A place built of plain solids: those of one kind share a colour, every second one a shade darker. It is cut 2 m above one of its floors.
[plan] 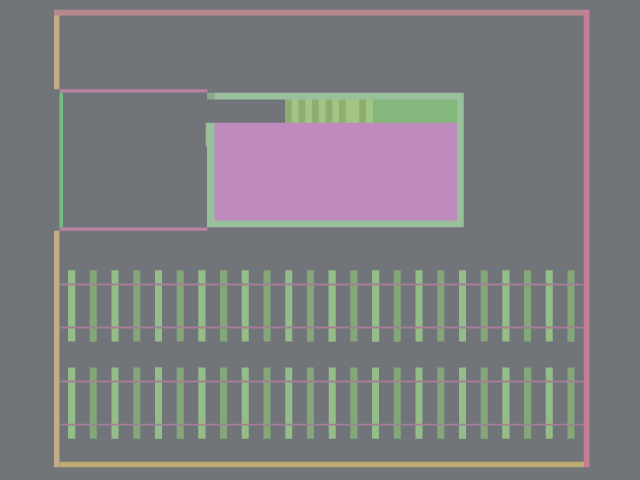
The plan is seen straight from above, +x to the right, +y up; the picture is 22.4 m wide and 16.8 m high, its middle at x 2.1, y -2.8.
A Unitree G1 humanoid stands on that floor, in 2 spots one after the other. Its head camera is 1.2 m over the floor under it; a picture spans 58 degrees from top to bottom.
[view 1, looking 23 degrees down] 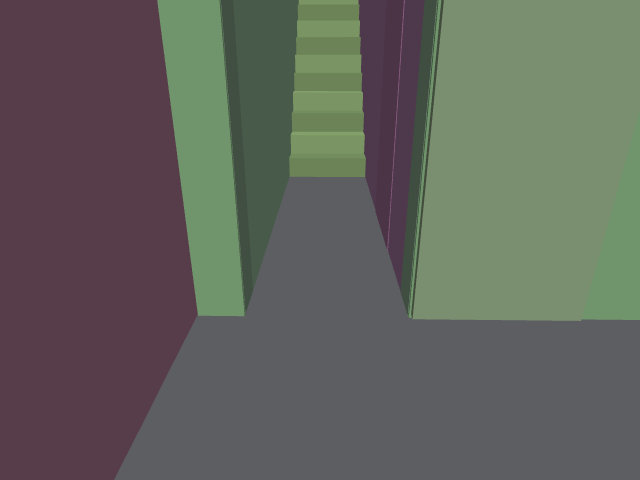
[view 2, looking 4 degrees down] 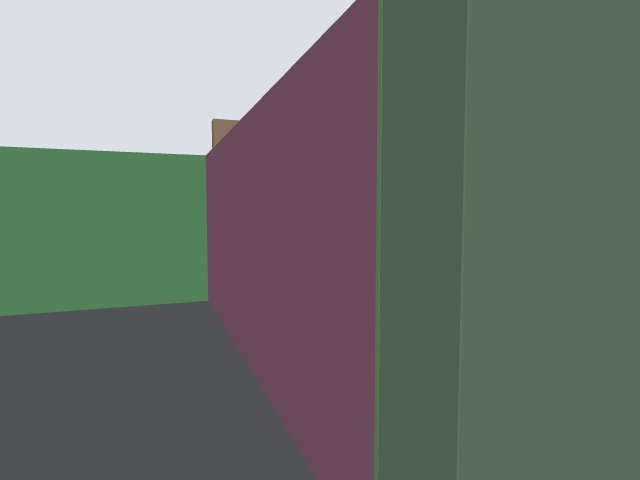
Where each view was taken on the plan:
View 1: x -3.69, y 1.71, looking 1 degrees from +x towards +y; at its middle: ground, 3.07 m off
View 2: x -1.09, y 1.71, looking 159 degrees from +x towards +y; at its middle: fence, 1.82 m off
